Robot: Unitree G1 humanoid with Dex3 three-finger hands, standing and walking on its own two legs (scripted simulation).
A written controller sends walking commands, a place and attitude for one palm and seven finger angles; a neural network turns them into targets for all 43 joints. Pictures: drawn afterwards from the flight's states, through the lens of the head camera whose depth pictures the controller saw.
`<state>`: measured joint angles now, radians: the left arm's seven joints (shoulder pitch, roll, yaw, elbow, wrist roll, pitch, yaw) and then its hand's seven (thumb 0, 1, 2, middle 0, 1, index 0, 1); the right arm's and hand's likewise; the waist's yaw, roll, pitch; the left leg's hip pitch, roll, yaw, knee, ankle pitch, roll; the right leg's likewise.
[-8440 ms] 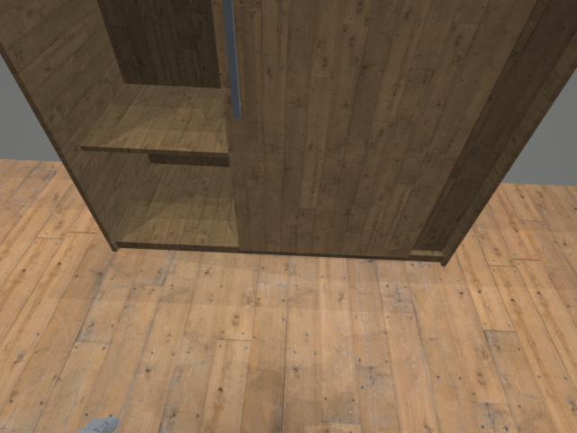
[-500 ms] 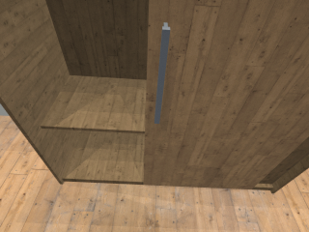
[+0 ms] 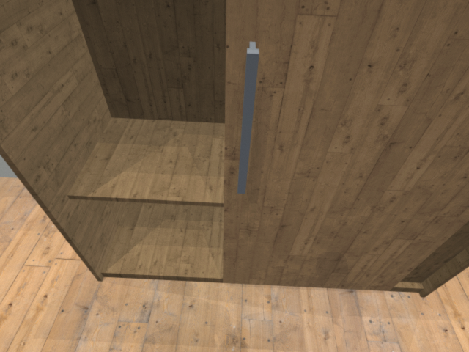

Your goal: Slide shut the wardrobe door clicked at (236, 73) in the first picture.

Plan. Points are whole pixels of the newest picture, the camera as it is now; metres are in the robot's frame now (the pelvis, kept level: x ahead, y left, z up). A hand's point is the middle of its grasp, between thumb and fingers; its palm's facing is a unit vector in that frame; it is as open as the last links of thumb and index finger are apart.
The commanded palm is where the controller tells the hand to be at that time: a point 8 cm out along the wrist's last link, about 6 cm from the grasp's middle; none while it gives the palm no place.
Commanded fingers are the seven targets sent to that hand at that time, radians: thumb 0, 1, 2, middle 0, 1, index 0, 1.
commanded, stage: come to a stop and stand still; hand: right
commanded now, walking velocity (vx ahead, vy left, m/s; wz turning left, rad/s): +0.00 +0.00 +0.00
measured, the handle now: (246, 130) +0.51 +0.02 +0.12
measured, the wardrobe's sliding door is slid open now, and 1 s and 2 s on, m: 0.53 0.53 0.53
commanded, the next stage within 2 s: look again from close up in 0.80 s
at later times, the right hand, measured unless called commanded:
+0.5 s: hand out of the picture +0.02 -0.14 -0.17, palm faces +0.03 +0.98 -0.20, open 7.3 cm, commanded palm none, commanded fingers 0.00 -0.90 -0.90 0.20 0.30 0.20 0.30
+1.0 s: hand out of the picture +0.02 -0.12 -0.17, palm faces +0.04 +0.98 -0.19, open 7.3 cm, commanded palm none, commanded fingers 0.00 -0.90 -0.90 0.20 0.30 0.20 0.30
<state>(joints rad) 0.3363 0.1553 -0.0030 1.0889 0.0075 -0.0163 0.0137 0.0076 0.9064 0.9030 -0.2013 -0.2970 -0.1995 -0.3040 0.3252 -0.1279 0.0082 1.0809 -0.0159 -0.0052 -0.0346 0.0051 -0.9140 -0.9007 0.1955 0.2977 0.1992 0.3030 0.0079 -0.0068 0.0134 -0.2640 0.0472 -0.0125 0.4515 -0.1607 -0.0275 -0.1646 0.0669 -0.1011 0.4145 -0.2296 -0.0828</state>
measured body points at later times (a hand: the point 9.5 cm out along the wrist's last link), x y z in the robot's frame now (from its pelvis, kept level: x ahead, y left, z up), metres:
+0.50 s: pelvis +0.02 +0.03 +0.00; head +0.02 +0.04 +0.45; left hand +0.02 +0.24 -0.16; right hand +0.02 -0.19 -0.15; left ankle +0.05 +0.14 -0.74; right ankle +0.00 -0.06 -0.74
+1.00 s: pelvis +0.03 +0.05 +0.00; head +0.03 +0.05 +0.45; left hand +0.01 +0.26 -0.16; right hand +0.02 -0.17 -0.15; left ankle +0.05 +0.14 -0.74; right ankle +0.00 -0.06 -0.74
